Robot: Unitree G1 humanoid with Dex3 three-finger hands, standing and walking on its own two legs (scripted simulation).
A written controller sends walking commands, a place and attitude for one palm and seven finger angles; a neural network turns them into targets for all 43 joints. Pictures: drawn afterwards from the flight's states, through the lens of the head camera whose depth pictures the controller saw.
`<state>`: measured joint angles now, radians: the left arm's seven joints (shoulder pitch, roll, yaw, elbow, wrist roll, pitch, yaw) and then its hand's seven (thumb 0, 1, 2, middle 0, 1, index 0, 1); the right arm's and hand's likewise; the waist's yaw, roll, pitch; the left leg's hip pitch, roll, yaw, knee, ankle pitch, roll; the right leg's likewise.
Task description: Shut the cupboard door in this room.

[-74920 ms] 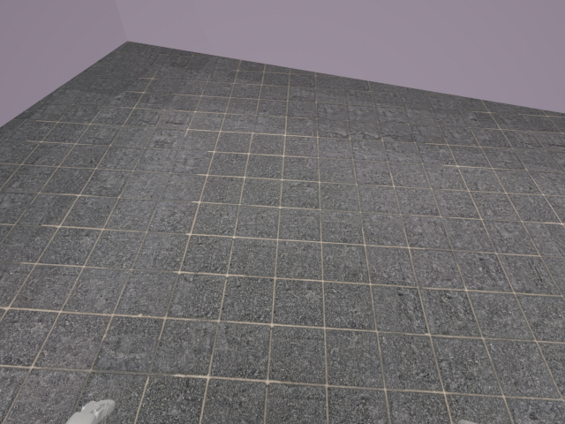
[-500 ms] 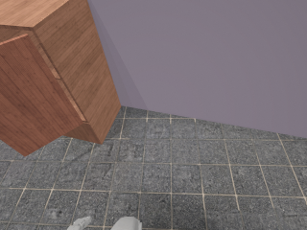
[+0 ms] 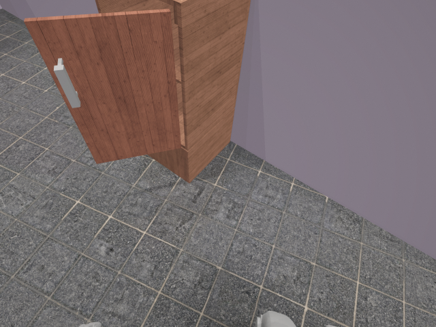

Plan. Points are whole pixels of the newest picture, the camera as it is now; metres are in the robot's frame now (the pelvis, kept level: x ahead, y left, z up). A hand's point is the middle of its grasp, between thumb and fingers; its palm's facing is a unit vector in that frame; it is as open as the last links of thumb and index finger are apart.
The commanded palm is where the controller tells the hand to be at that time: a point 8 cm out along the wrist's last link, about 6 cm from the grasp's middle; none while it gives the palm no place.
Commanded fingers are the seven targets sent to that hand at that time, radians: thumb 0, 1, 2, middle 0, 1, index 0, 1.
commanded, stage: turn to face it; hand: left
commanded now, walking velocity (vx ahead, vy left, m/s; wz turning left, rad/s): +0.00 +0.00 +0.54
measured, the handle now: (68, 83) +0.72 +0.51 -0.04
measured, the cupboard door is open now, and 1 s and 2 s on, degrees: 53 53 53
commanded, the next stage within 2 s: take the last steps up to it in 0.42 s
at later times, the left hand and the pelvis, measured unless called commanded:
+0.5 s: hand out of the picture +0.04 +0.14 -0.14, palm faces +0.29 -0.92 -0.27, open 7.3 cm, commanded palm none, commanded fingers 0.00 0.90 0.90 -0.20 -0.30 -0.20 -0.30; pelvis +0.01 -0.07 +0.00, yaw +16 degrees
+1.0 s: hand out of the picture +0.01 +0.19 -0.17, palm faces +0.42 -0.89 -0.17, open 7.4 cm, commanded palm none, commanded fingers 0.00 0.90 0.90 -0.20 -0.30 -0.20 -0.30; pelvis +0.06 +0.01 +0.00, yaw +21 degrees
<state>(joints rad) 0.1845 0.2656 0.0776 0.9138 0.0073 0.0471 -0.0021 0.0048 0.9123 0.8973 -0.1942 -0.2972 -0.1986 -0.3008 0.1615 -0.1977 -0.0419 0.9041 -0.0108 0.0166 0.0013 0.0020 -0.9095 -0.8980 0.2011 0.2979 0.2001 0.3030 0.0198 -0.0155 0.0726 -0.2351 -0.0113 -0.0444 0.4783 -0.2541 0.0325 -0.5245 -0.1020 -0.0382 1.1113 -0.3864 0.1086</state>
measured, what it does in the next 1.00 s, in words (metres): steps on the spot, turning left: right foot, then left foot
